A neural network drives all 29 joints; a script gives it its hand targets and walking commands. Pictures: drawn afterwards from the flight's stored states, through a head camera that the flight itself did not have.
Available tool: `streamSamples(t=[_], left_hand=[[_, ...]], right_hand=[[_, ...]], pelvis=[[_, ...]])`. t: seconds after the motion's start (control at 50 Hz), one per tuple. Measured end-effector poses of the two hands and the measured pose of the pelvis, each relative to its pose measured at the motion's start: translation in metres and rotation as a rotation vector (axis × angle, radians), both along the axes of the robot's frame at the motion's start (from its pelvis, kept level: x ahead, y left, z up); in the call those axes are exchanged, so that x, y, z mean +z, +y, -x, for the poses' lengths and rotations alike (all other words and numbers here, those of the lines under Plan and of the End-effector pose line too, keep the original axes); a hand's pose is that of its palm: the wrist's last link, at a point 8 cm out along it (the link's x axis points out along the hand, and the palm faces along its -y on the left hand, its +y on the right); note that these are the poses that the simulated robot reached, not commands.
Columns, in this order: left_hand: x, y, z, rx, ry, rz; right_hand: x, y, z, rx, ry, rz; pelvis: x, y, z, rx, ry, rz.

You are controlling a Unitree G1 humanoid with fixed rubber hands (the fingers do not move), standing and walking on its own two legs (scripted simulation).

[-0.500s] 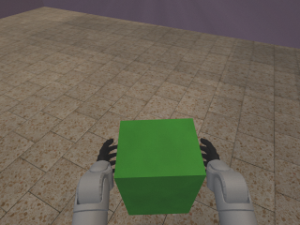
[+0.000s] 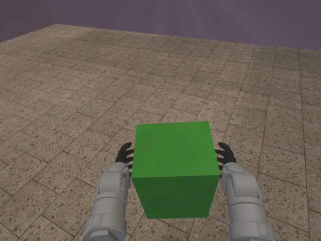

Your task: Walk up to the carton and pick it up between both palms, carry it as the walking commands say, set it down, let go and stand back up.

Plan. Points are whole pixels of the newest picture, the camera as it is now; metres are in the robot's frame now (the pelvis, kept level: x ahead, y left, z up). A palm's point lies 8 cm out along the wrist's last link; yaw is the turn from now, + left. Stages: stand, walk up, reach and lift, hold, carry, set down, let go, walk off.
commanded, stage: set down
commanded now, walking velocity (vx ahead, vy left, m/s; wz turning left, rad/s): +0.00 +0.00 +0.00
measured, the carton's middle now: (174, 174) +0.32 -0.05 -0.02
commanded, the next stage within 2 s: none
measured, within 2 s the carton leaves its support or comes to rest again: neither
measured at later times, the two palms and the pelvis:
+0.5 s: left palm (126, 180) +0.34 +0.09 -0.05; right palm (219, 181) +0.29 -0.18 -0.04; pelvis +0.05 +0.01 +0.00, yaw +0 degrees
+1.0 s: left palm (137, 184) +0.37 +0.07 -0.11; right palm (221, 188) +0.31 -0.21 -0.12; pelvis -0.03 +0.00 -0.07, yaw +0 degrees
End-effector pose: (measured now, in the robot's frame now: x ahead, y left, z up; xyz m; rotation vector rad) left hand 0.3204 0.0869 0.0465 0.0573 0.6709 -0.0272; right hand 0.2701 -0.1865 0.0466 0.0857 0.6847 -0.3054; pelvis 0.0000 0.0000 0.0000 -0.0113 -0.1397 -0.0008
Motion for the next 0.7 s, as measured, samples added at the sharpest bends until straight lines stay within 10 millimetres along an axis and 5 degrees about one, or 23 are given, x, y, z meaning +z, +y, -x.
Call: streamSamples(t=[0.22, 0.4, 0.7], left_hand=[[-0.028, 0.011, -0.028, -0.012, 0.049, -0.013], [-0.069, 0.008, -0.026, -0.047, 0.096, -0.041], [-0.119, -0.006, -0.028, 0.000, 0.026, 0.010]], right_hand=[[-0.016, 0.009, -0.036, 0.029, 0.057, 0.036], [-0.057, 0.007, -0.029, 0.037, 0.107, 0.054], [-0.119, -0.005, -0.023, 0.003, 0.023, 0.029]], pelvis=[[0.006, 0.005, -0.028, -0.002, 0.030, 0.003], [0.008, 0.013, -0.052, -0.003, 0.142, 0.003], [-0.026, 0.014, -0.018, 0.017, 0.347, -0.010]])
